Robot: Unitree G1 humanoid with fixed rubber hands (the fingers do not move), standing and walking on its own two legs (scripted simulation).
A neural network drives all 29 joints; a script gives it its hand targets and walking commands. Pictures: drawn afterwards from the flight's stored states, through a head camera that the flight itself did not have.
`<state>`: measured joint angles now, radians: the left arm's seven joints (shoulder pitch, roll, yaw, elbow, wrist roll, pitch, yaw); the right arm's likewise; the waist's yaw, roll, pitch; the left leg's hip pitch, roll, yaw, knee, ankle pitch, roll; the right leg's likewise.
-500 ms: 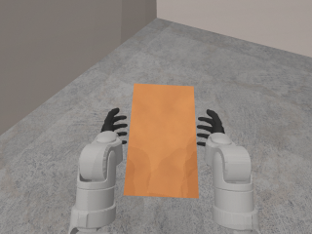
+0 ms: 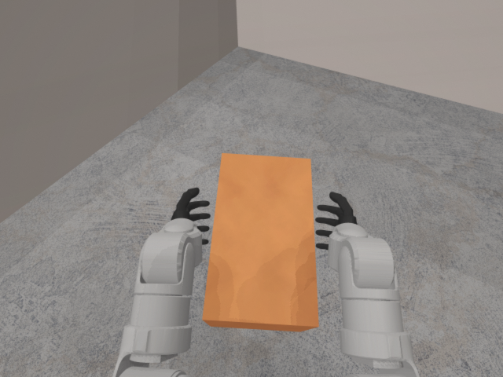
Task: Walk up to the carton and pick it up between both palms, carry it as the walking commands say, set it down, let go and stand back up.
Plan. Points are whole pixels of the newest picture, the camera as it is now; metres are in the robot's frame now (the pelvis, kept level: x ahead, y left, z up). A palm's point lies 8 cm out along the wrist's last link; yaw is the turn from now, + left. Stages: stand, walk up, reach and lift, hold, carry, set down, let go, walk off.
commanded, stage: carry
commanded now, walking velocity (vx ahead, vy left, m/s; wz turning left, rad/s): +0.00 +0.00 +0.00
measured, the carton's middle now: (260, 242) +0.35 +0.00 -0.02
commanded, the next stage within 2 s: none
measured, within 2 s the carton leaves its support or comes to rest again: neither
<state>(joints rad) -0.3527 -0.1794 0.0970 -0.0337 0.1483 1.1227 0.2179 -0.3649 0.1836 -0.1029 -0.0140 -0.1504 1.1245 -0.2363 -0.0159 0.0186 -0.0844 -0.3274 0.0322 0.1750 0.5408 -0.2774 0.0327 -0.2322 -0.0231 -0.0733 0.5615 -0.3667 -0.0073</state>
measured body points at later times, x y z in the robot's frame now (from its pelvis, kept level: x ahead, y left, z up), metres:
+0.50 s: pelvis +0.01 -0.04 +0.00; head +0.01 -0.05 +0.45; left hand +0.32 +0.08 +0.07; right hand +0.33 -0.17 +0.07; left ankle -0.01 +0.09 -0.73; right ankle -0.08 -0.10 -0.73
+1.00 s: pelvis -0.04 -0.03 +0.00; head -0.07 -0.04 +0.45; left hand +0.28 +0.09 +0.06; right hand +0.28 -0.16 +0.05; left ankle -0.01 +0.09 -0.73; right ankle -0.08 -0.10 -0.73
